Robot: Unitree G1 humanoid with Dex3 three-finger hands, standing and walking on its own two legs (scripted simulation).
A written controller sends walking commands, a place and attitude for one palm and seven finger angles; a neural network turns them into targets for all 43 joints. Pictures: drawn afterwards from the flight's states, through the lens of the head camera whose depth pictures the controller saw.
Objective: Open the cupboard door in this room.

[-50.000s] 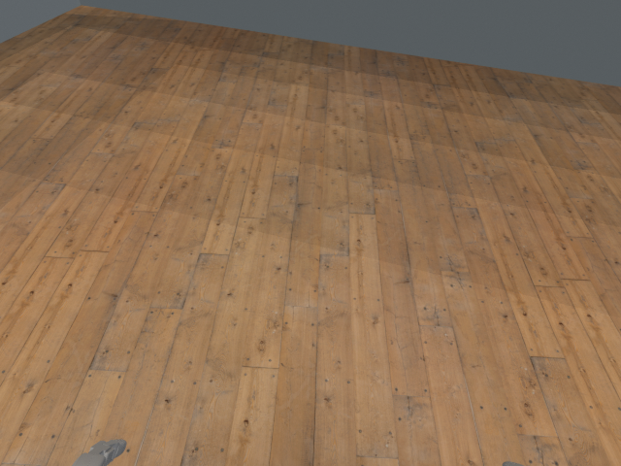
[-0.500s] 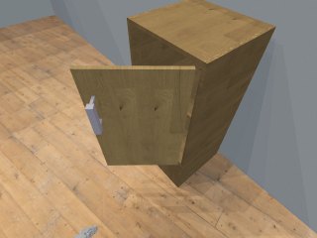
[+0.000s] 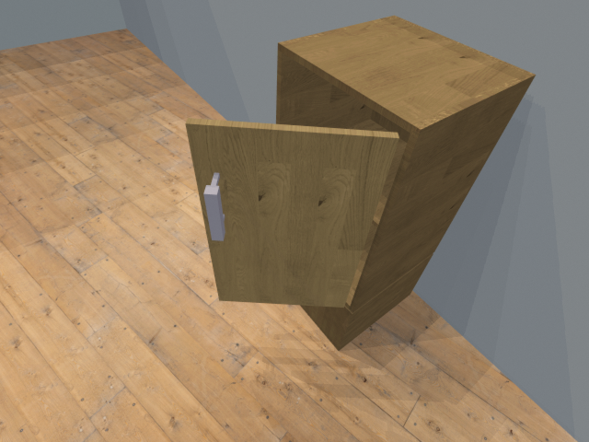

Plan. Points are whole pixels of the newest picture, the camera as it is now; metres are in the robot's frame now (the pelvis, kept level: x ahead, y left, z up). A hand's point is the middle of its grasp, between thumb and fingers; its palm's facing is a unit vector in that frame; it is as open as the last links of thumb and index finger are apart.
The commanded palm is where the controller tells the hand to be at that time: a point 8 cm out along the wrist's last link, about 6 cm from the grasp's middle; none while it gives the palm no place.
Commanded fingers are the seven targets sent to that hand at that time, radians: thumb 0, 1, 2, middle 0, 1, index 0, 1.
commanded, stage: come to a stop and stand still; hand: left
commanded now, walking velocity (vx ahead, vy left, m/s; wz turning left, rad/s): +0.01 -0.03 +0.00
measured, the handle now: (217, 206) +0.54 +0.19 -0.04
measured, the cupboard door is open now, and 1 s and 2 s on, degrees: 51 51 51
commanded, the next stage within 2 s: look again from close up in 1.02 s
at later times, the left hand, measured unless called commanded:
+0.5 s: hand out of the picture -0.06 +0.11 -0.18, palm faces +0.05 -0.99 -0.09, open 7.3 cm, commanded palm none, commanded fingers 0.00 0.90 0.90 -0.20 -0.30 -0.20 -0.30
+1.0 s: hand out of the picture -0.08 +0.14 -0.18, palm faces +0.07 -0.99 -0.14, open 7.3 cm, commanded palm none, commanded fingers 0.00 0.90 0.90 -0.20 -0.30 -0.20 -0.30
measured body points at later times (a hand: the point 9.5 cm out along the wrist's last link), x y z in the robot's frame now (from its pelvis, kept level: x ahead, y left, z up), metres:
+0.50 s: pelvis -0.03 -0.02 +0.00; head -0.04 -0.01 +0.45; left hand -0.06 +0.16 -0.17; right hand -0.08 -0.22 -0.16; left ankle +0.04 +0.09 -0.74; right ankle -0.04 -0.13 -0.74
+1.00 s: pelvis -0.03 -0.01 +0.00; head -0.02 +0.00 +0.45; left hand -0.08 +0.19 -0.16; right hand -0.04 -0.21 -0.16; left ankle +0.04 +0.09 -0.74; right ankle -0.04 -0.13 -0.74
